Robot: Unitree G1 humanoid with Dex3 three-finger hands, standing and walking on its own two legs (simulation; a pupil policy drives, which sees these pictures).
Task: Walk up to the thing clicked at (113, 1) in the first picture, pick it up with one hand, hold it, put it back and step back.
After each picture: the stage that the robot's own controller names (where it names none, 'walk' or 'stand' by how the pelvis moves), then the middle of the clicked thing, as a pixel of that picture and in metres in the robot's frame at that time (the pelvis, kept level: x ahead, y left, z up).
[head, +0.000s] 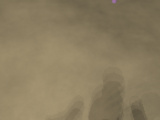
stand; out of the picture +2.29 -0.53 -0.72
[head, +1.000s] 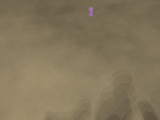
walk; (91, 11) +2.19 -0.05 -0.69
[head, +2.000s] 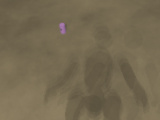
walk; (62, 28) +1.53 +0.30 -0.71
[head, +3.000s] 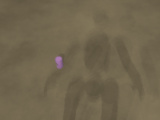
walk; (59, 62) +1.01 +0.28 -0.72
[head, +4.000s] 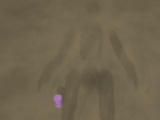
walk; (58, 101) +0.59 +0.21 -0.70
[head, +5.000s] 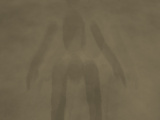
walk; out of the picture +0.36 +0.18 -0.69
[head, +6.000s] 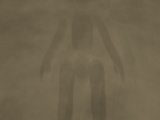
stand; out of the picture +0.30 +0.17 -0.72
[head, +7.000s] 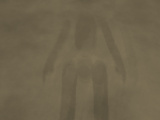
stand; out of the picture +0.31 +0.16 -0.73
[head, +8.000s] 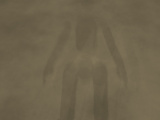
stand; out of the picture +0.32 +0.18 -0.73
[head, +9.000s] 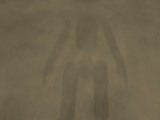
stand; out of the picture +0.31 +0.18 -0.73
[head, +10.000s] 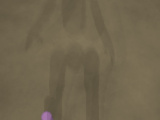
go down; (47, 118) +0.33 +0.19 -0.66
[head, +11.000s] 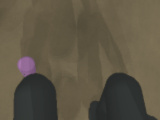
go down; (27, 67) +0.39 +0.20 -0.29
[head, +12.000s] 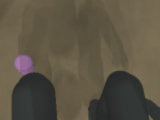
close in; (25, 65) +0.39 +0.21 -0.28
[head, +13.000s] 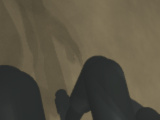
close; out of the picture +0.38 +0.23 -0.22
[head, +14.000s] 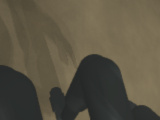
close; out of the picture +0.38 +0.25 -0.22
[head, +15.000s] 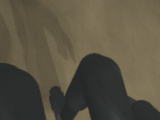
lift; out of the picture +0.36 +0.24 -0.22
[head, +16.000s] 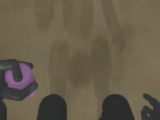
lift; (23, 82) +0.31 +0.19 -0.02
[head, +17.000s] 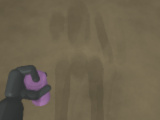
hold; (38, 88) +0.31 +0.16 -0.01
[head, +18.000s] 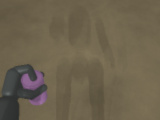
hold; (35, 88) +0.32 +0.17 +0.00
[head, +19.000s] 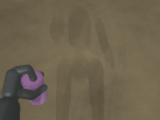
crouch; (35, 88) +0.32 +0.17 +0.00
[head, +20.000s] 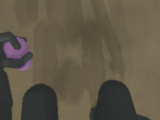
crouch; (19, 55) +0.42 +0.19 -0.10
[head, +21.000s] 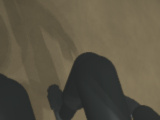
lower; out of the picture +0.42 +0.27 -0.22
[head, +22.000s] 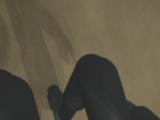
lower; out of the picture +0.41 +0.27 -0.23
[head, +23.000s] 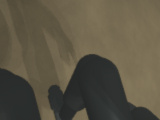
lower; out of the picture +0.40 +0.27 -0.23
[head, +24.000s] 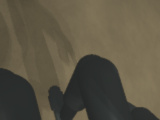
lower; out of the picture +0.40 +0.27 -0.23
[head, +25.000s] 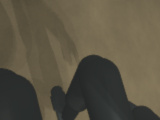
open; out of the picture +0.39 +0.25 -0.23
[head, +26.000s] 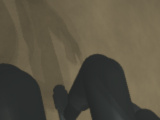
stand; out of the picture +0.39 +0.24 -0.22
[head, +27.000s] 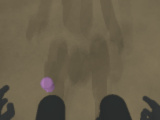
walk; (48, 85) +0.39 +0.18 -0.47
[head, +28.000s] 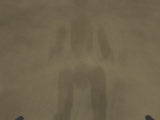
stand; out of the picture +0.34 +0.16 -0.66
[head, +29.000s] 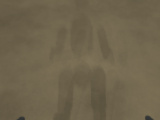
stand; out of the picture +0.34 +0.17 -0.67
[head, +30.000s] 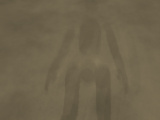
stand; out of the picture +0.36 +0.15 -0.72
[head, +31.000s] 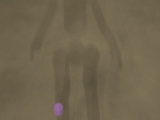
walk; (58, 109) +0.40 +0.12 -0.71
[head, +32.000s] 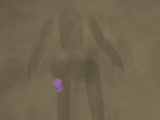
walk; (58, 85) +0.63 +0.21 -0.69
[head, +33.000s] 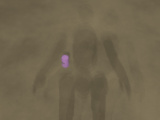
stand; (65, 61) +0.96 +0.16 -0.70
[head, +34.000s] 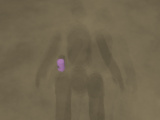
stand; (61, 65) +0.93 +0.18 -0.71
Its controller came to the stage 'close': yes
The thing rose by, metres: 0.72
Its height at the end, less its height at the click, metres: +0.00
